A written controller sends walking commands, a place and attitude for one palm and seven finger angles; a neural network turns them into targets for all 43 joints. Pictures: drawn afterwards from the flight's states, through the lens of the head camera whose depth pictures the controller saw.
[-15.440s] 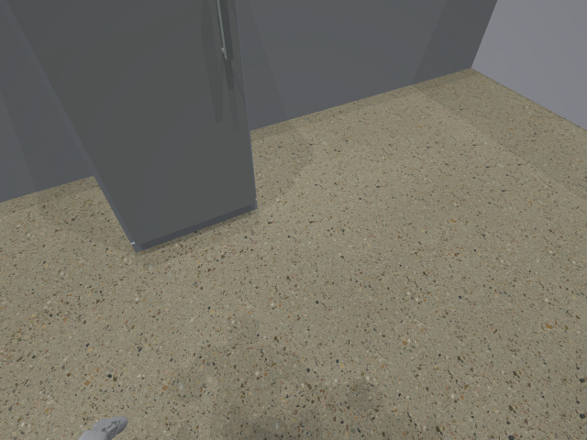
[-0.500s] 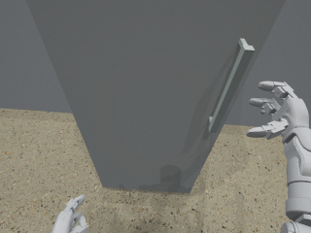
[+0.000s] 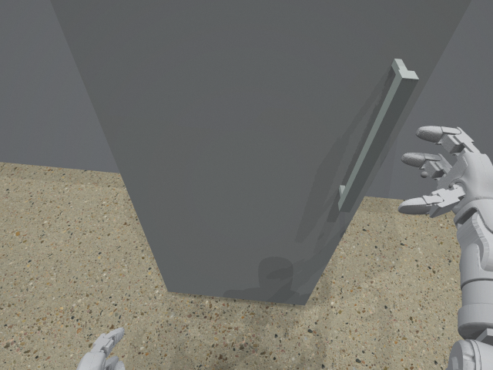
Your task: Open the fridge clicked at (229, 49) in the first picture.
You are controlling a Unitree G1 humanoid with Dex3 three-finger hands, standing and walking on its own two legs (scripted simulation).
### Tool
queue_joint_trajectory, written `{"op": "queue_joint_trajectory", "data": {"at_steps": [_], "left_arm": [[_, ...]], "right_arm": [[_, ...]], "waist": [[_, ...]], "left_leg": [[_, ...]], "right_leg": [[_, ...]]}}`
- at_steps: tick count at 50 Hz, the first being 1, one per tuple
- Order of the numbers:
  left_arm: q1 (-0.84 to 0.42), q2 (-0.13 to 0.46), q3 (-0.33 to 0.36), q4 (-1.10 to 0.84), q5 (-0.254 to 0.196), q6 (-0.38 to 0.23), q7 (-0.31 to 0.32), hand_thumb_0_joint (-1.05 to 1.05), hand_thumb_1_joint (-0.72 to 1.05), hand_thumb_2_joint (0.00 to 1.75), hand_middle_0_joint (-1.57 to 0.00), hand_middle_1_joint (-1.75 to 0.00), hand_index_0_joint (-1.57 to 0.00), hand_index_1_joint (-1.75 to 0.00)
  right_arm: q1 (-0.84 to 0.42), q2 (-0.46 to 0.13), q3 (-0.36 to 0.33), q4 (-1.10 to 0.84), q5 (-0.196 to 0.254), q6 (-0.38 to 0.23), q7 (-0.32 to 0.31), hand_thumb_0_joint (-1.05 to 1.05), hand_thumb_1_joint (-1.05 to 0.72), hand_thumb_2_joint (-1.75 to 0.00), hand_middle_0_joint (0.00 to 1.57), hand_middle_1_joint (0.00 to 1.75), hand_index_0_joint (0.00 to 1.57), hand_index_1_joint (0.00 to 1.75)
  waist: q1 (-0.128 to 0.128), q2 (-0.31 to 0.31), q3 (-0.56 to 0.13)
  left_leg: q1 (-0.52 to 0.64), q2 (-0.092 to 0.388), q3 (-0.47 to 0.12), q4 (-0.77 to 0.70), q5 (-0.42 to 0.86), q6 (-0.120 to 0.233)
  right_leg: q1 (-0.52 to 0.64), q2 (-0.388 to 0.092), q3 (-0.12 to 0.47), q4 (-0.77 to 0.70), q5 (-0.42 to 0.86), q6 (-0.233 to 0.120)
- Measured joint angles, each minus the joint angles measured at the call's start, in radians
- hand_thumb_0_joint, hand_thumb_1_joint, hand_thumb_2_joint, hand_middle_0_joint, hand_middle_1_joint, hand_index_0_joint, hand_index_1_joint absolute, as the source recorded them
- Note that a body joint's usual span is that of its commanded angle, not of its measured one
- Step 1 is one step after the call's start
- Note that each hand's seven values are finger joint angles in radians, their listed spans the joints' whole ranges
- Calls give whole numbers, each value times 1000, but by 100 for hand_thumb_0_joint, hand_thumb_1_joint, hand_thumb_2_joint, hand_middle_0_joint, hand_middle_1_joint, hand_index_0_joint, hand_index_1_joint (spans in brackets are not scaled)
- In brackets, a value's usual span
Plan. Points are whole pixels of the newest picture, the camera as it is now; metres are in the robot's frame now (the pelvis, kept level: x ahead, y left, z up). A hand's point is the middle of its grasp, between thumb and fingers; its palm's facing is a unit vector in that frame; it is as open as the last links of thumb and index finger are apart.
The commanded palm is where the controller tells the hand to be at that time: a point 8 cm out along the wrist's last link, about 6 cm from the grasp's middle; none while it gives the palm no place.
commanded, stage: move the hooked fingers beside the handle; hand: right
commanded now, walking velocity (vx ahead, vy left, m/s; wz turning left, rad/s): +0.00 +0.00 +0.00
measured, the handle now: (366, 147) +0.45 -0.16 +0.15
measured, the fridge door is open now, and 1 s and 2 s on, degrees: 0 0 0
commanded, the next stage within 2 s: none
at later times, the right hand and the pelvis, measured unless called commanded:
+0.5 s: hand (425, 180) +0.38 -0.23 +0.15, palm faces +0.05 +1.00 -0.02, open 14.0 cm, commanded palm +0.36 -0.27 +0.16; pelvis +0.00 -0.01 +0.00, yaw +0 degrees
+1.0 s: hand (421, 172) +0.38 -0.22 +0.16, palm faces +0.04 +1.00 -0.01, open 14.0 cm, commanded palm +0.35 -0.26 +0.15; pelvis +0.00 +0.00 +0.00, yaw +0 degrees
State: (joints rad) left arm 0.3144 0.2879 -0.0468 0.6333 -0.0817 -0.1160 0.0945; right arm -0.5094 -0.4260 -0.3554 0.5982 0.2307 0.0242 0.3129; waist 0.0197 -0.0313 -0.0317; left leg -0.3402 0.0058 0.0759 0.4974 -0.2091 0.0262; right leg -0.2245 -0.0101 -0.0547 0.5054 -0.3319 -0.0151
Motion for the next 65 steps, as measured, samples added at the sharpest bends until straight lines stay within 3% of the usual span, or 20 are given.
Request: {"op": "queue_joint_trajectory", "data": {"at_steps": [4,12,20,28,36,45,53,59,62,65], "left_arm": [[-11,-2,1,-8,0,2,-1,1,90,90,-20,-30,-21,-30],[-28,-15,-2,-12,6,-7,-3,1,90,90,-20,-30,-21,-30],[-47,-20,-11,-41,3,17,-13,1,90,90,-20,-30,-21,-30],[-35,-23,-8,-15,6,5,-1,1,90,90,-20,-30,-21,-30],[-56,-21,-13,-28,3,29,-9,1,90,90,-20,-30,-21,-30],[-31,-29,-9,-14,12,16,-5,1,90,90,-20,-30,-21,-30],[-39,-13,-8,-26,-1,34,-11,1,90,90,-20,-30,-21,-30],[-45,-19,-6,-24,10,23,-1,1,90,90,-20,-30,-21,-30],[-48,-24,-12,-13,7,18,5,1,90,90,-20,-30,-21,-30],[-51,-20,-17,-10,3,17,6,1,90,90,-20,-30,-21,-30]], "right_arm": [[4,3,10,0,-5,19,-6,-1,50,-30,30,120,30,120],[24,49,29,-95,2,-9,-25,-1,50,-30,30,120,30,120],[36,21,24,-51,-17,65,-31,-1,50,-30,30,120,30,120],[52,67,52,-162,4,6,-36,-1,50,-30,30,120,30,120],[20,50,63,-72,-14,99,-47,-1,50,-30,30,120,30,120],[50,74,48,-172,-14,5,-70,-1,50,-30,30,120,30,120],[36,40,62,-84,-10,107,-43,-1,50,-30,30,120,30,120],[74,77,44,-157,-11,30,-69,-1,50,-30,30,120,30,120],[26,55,39,-121,-19,9,-75,-1,50,-30,30,120,30,120],[-34,18,43,-40,-22,30,-58,-1,50,-30,30,120,30,120]], "waist": [[-2,1,4],[-13,0,-6],[-9,0,-9],[-31,5,-2],[-11,-3,-9],[-22,5,-1],[-14,-6,-7],[-19,6,11],[-16,14,11],[-10,10,6]], "left_leg": [[-7,2,2,3,-1,-1],[14,4,1,-7,-2,-6],[4,6,-3,0,-5,-7],[36,8,8,-14,-5,-10],[13,13,1,-5,-1,-10],[41,4,-1,-22,5,-6],[18,7,1,-11,8,-3],[25,0,0,-12,11,1],[34,-2,7,-17,12,4],[27,-1,12,-17,14,6]], "right_leg": [[-9,2,2,6,-1,-2],[12,4,2,-5,-4,-5],[5,7,-2,-2,-5,-7],[28,8,11,-8,-5,-7],[12,13,4,-8,1,-10],[40,6,1,-22,5,-4],[18,8,3,-15,10,-3],[24,2,2,-12,12,1],[28,-2,9,-11,12,4],[18,-1,14,-8,14,5]]}}
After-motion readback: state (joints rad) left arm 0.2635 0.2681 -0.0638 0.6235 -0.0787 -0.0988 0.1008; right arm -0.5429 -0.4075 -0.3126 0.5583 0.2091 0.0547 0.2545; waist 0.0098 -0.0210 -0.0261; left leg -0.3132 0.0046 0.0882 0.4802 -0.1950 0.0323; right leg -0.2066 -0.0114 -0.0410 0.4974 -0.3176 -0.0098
